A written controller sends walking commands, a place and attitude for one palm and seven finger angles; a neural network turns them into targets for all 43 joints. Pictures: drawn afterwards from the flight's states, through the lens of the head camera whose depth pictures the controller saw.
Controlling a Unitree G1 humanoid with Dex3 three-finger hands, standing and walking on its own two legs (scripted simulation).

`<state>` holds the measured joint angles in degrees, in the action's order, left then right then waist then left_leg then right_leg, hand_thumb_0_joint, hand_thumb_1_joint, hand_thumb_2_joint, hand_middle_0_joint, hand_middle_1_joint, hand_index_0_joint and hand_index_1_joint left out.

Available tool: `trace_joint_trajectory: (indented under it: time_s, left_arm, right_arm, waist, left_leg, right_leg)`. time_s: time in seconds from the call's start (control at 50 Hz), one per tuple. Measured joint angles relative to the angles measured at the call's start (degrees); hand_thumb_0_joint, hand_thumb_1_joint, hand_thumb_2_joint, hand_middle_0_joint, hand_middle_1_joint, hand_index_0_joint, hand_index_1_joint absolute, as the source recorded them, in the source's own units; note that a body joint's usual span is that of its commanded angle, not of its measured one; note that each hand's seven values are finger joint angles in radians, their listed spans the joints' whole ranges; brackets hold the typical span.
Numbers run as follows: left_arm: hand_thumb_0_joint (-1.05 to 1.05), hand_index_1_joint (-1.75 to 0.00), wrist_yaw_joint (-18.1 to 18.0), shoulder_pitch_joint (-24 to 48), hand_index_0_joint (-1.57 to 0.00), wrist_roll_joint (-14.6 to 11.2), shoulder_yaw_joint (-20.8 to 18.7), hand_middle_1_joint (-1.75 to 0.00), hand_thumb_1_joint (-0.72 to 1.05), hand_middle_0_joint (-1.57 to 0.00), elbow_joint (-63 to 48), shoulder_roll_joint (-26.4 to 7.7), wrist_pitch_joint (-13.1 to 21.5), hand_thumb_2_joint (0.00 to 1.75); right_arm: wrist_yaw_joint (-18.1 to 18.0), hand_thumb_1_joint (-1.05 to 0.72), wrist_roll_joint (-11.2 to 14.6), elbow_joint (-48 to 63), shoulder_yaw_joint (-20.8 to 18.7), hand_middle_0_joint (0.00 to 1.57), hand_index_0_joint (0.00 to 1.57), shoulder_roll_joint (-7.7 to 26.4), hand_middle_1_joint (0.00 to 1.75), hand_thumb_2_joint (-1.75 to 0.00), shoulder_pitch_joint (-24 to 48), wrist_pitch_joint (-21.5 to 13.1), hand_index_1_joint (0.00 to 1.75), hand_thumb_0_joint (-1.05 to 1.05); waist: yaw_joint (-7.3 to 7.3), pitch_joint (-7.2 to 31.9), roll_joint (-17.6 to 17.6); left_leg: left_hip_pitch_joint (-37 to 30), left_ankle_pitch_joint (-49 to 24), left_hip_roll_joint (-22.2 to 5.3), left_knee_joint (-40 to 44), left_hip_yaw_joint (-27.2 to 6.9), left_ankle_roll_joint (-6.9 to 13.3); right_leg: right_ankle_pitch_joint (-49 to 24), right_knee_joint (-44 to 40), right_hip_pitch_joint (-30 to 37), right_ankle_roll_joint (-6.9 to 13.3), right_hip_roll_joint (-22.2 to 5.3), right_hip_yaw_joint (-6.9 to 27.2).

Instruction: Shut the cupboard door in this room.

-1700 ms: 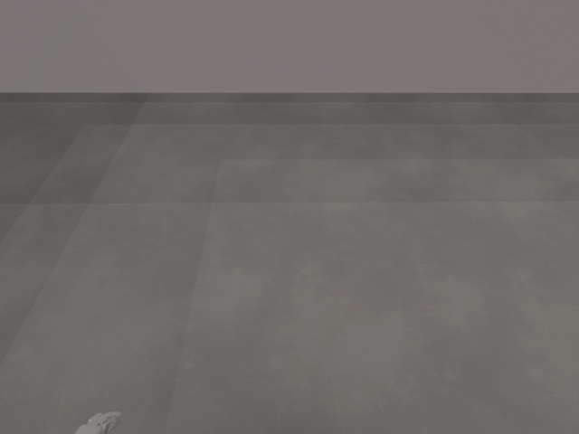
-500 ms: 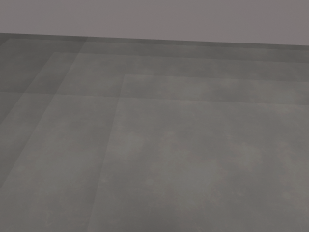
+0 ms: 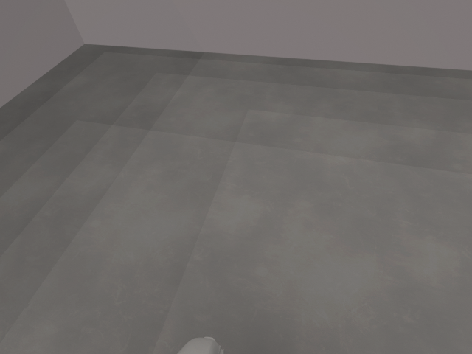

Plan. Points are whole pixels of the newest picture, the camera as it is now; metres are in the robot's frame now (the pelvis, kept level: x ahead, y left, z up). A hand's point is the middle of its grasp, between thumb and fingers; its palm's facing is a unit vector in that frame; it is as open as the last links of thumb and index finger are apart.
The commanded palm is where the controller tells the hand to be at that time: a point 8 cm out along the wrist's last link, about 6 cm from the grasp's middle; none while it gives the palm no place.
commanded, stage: turn or walk to find it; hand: left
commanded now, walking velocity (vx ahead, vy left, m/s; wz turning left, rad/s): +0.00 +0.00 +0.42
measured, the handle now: out of the picture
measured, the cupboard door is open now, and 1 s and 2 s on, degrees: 82 82 82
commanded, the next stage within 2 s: none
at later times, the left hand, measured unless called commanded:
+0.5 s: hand out of the picture -0.07 +0.24 -0.18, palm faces +0.29 -0.93 -0.23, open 7.4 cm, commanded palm none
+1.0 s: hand out of the picture -0.05 +0.18 -0.14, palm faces +0.43 -0.86 -0.27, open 7.4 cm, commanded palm none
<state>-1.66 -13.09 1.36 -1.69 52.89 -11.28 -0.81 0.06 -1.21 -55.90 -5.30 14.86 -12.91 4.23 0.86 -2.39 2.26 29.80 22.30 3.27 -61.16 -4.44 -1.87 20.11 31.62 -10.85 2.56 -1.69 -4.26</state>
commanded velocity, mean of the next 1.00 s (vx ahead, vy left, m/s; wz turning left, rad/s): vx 0.00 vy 0.00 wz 0.42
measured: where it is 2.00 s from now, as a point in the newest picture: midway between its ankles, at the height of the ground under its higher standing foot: outside the picture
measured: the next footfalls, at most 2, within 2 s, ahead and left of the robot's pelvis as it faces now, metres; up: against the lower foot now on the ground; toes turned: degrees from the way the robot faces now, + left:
left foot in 0.34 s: -0.02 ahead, +0.14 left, +0.00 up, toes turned +15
right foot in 0.80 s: +0.03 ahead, -0.10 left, +0.00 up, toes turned +17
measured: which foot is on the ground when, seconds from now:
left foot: up 0.00-0.32, down 0.34-0.80, up 0.82-1.00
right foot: down 0.00-0.34, up 0.36-0.78, down 0.80-1.00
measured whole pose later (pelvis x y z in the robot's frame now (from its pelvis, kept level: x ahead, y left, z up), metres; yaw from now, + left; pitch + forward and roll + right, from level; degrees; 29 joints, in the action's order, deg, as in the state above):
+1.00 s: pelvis -0.05 -0.03 +0.00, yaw +26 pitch -2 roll +1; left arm -1.2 -12.6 1.3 -1.5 52.0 -9.1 -0.8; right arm 0.7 -1.5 -57.5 -5.6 14.4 -16.2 4.6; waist 2.2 -2.1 2.7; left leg 28.5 18.8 -0.3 -67.7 -2.1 -2.6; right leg 16.0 29.1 -11.6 2.0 -3.3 -9.1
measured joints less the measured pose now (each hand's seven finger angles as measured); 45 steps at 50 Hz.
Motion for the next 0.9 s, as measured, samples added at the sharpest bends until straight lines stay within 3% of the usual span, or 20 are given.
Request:
trace_joint_trajectory:
  time_s: [0.06,0.14,0.28,0.34,0.38,0.42,0.48,0.54,0.68,0.76,0.8,0.84,0.9]
  left_arm:
    - [0.0,-0.3,0.04,-1.27,-0.2,0.15,0.13,-0.3,0.9,-0.2,0.45,0.28,0.17,0.9]
    - [0.0,-0.3,0.1,-2.44,-0.2,0.35,0.3,-0.3,0.9,-0.2,0.6,0.77,0.66,0.9]
    - [0.0,-0.3,0.28,-4.15,-0.2,0.81,0.08,-0.3,0.9,-0.21,1.42,0.43,0.53,0.9]
    - [0.0,-0.3,0.37,-5.12,-0.2,0.47,-0.47,-0.3,0.9,-0.21,2.37,-0.73,0.06,0.9]
    - [0.0,-0.3,0.35,-4.88,-0.2,0.05,-1.04,-0.3,0.9,-0.21,3.17,-2.08,-1.09,0.9]
    - [0.01,-0.3,0.09,-4.55,-0.2,0.02,-1.31,-0.3,0.91,-0.2,3.72,-2.74,-2.42,0.9]
    - [0.01,-0.3,0.43,-3.43,-0.2,-0.02,-1.76,-0.3,0.91,-0.2,4.05,-3.02,-3.07,0.9]
    - [0.01,-0.3,0.89,-2.02,-0.2,-0.08,-2.07,-0.3,0.91,-0.2,3.21,-3.12,-2.7,0.9]
    - [0.0,-0.3,0.94,1.42,-0.2,-0.23,-2.25,-0.3,0.91,-0.2,0.91,-2.42,-2.51,0.9]
    - [0.0,-0.3,0.85,2.93,-0.2,-0.54,-1.85,-0.3,0.91,-0.2,-0.42,-1.29,-1.89,0.9]
    - [0.0,-0.3,0.84,3.01,-0.2,-0.63,-1.51,-0.3,0.91,-0.2,-1.26,-0.82,-1.01,0.9]
    - [0.0,-0.3,0.65,3.17,-0.2,-0.17,-0.98,-0.3,0.91,-0.2,-1.47,0.31,-0.07,0.9]
    - [0.0,-0.3,0.62,2.19,-0.2,-0.06,-0.21,-0.3,0.91,-0.2,-1.83,1.46,0.12,0.9]
  right_arm:
    - [0.28,-0.91,0.03,-0.05,-0.29,0.2,0.2,0.64,0.3,-0.9,0.14,-0.04,0.3,0.01]
    - [0.25,-0.91,0.08,-0.41,-0.01,0.2,0.2,0.75,0.3,-0.9,1.0,0.4,0.3,0.01]
    - [0.22,-0.91,0.56,-0.15,1.52,0.2,0.2,-0.83,0.3,-0.9,4.8,-0.03,0.3,0.01]
    - [0.33,-0.91,0.63,0.95,2.22,0.2,0.2,-1.75,0.3,-0.9,5.87,-1.25,0.3,0.01]
    - [0.31,-0.91,0.54,1.37,2.58,0.2,0.2,-3.02,0.3,-0.9,6.69,-2.26,0.3,0.01]
    - [0.08,-0.91,0.51,1.75,3.07,0.2,0.2,-3.82,0.3,-0.9,6.8,-2.77,0.3,0.0]
    - [-0.59,-0.91,0.34,2.01,3.43,0.21,0.2,-4.43,0.3,-0.9,6.04,-2.97,0.3,0.0]
    - [-0.7,-0.91,0.38,1.92,3.61,0.21,0.2,-4.64,0.3,-0.9,4.92,-2.99,0.3,0.0]
    - [-0.42,-0.9,0.0,1.53,2.95,0.21,0.2,-4.35,0.3,-0.9,1.91,-2.5,0.3,0.0]
    - [-0.35,-0.9,-0.31,1.22,2.16,0.21,0.2,-3.33,0.3,-0.9,0.37,-1.91,0.3,0.0]
    - [-0.29,-0.9,-0.14,1.06,1.71,0.21,0.2,-2.71,0.3,-0.9,-0.62,-1.63,0.3,0.0]
    - [-0.29,-0.9,0.18,0.58,0.94,0.21,0.2,-1.66,0.3,-0.9,-1.23,-1.16,0.3,0.0]
    - [-0.05,-0.91,-0.14,-0.46,0.08,0.21,0.2,-0.83,0.3,-0.9,-2.36,0.03,0.3,0.01]
  waist:
    - [0.33,0.24,-0.63]
    - [-0.07,-0.2,-1.41]
    - [-2.26,-2.29,-3.12]
    - [-2.59,-2.28,-4.12]
    - [-3.05,-2.77,-6.36]
    - [-3.42,-2.7,-6.52]
    - [-2.97,-1.99,-5.37]
    - [-2.68,-1.41,-4.53]
    - [-0.89,-0.58,-2.97]
    - [0.48,-0.66,-1.45]
    - [0.73,-0.36,-0.94]
    - [0.95,-0.67,0.91]
    - [1.11,-0.2,1.32]
  left_leg:
    - [0.19,-2.48,-2.07,-5.54,1.84,-0.74]
    - [-2.44,-1.65,-4.2,-2.86,3.01,-1.54]
    - [-10.19,2.31,-5.01,14.32,6.6,-0.71]
    - [-15.32,-3.18,-4.43,26.19,8.56,0.8]
    - [-15.35,-2.25,-2.92,26.3,9.01,2.92]
    - [-15.81,-2.5,-2.96,26.5,8.74,3.9]
    - [-17.12,-4.58,-3.23,29.34,7.3,4.22]
    - [-18.05,-6.66,-2.97,32.15,6.02,4.29]
    - [-17.07,-9.37,-1.88,34.23,3.25,3.81]
    - [-14.84,-9.71,-1.37,32.72,1.58,2.76]
    - [-12.92,-9.13,-0.82,30.44,0.85,1.91]
    - [-9.87,-3.31,-1.09,23.67,-0.09,1.61]
    - [-4.31,1.92,-0.61,6.65,0.64,0.97]
  right_leg:
    - [-0.6,-1.46,1.23,0.03,-0.95,-1.85]
    - [-0.61,-1.71,1.36,0.02,-1.85,-4.26]
    - [0.43,1.11,-0.58,-1.08,-3.49,-7.86]
    - [2.3,5.06,-2.27,-2.29,-4.66,-9.47]
    - [6.46,12.67,-5.69,-3.7,-5.92,-6.26]
    - [10.71,21.54,-9.27,-4.84,-4.7,-2.49]
    - [8.3,29.64,-12.98,-5.87,-3.8,0.26]
    - [4.29,31.61,-14.81,-6.67,-3.98,1.89]
    - [3.54,22.32,-12.61,-7.31,-3.06,2.88]
    - [3.59,12.0,-8.3,-6.61,-1.06,2.36]
    - [-1.19,3.09,-4.47,-6.25,-0.35,1.81]
    - [-2.59,1.74,-3.84,-1.99,0.38,0.17]
    - [-2.28,1.21,-2.84,-0.68,-0.69,-2.06]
